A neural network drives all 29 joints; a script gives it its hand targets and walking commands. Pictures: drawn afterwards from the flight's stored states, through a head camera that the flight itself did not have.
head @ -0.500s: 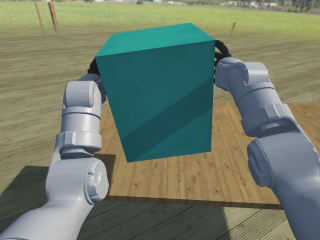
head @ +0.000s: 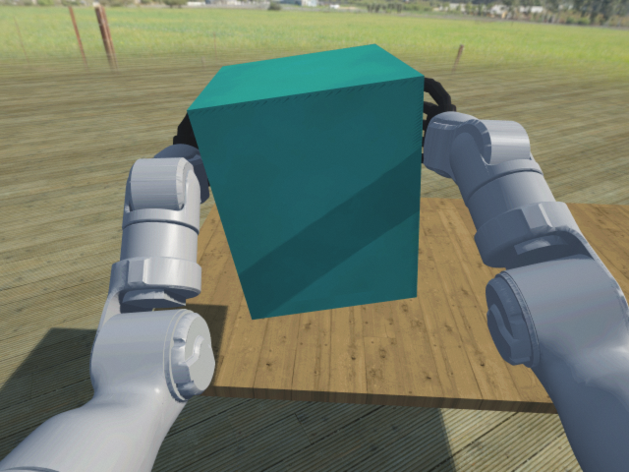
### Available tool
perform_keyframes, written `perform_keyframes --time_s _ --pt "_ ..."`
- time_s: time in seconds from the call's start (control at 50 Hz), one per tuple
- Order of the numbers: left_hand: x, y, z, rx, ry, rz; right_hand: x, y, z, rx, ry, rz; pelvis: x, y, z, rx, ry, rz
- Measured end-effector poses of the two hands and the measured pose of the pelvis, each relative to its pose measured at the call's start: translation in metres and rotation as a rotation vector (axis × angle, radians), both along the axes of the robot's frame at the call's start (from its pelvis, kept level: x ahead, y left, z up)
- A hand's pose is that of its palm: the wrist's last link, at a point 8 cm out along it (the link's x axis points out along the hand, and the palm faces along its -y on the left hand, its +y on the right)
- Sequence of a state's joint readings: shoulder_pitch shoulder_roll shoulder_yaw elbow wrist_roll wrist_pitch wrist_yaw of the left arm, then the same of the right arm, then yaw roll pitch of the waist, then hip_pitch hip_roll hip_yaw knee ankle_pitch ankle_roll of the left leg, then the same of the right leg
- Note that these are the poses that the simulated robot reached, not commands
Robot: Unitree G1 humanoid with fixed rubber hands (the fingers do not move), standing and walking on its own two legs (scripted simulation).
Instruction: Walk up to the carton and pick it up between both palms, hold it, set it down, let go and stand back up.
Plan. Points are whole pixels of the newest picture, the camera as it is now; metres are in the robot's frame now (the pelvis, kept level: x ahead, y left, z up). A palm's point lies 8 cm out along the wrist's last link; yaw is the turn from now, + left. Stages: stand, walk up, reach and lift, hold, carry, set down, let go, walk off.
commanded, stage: hold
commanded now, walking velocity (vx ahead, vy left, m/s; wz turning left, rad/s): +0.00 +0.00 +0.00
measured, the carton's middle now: (315, 177) +0.38 +0.00 +0.28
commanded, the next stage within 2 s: none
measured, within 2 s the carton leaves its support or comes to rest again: neither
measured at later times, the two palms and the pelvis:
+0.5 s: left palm (190, 165) +0.38 +0.15 +0.30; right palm (439, 135) +0.37 -0.14 +0.34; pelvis -0.01 +0.00 +0.00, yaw +0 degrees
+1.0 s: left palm (189, 165) +0.37 +0.15 +0.30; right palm (439, 138) +0.36 -0.14 +0.34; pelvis +0.00 +0.00 +0.00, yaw +0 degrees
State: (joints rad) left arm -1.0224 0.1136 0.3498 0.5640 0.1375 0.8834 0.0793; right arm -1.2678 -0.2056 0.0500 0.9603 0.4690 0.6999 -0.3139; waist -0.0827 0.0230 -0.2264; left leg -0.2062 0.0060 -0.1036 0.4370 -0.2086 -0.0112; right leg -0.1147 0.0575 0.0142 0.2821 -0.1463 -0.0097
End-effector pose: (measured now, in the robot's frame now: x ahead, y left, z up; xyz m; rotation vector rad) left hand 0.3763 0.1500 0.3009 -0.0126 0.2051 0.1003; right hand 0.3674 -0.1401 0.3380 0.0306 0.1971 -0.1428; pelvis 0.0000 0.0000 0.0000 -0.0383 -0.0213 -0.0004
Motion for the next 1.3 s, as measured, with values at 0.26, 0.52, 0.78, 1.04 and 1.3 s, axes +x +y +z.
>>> perform_keyframes --time_s 0.26,0.52,0.78,1.04,1.3 --pt "-0.0028 -0.0021 -0.0007 -0.001 0.001 0.000 -0.0031 -0.0022 -0.0015 -0.019 0.003 0.002 -0.0021 -0.0025 0.0002 0.001 -0.010 -0.002" --pt "-0.0002 -0.0013 -0.0003 -0.008 0.006 -0.004 -0.0011 -0.0010 0.0018 -0.019 0.008 -0.003 -0.0057 -0.0034 0.0001 0.002 0.014 -0.002" --pt "0.0012 -0.0031 -0.0013 -0.007 0.013 -0.007 -0.0010 -0.0031 -0.0021 -0.013 0.015 -0.006 -0.0016 -0.0016 0.0003 0.002 0.002 -0.005" --pt "-0.0051 -0.0010 0.0014 0.012 0.001 0.009 -0.0026 -0.0014 -0.0018 0.010 0.004 0.008 -0.0012 -0.0008 0.0001 0.003 -0.003 -0.004" --pt "-0.0040 -0.0033 0.0064 0.008 -0.002 0.011 -0.0023 -0.0042 -0.0011 -0.001 0.003 0.011 -0.0005 -0.0044 0.0004 0.005 -0.007 0.001"
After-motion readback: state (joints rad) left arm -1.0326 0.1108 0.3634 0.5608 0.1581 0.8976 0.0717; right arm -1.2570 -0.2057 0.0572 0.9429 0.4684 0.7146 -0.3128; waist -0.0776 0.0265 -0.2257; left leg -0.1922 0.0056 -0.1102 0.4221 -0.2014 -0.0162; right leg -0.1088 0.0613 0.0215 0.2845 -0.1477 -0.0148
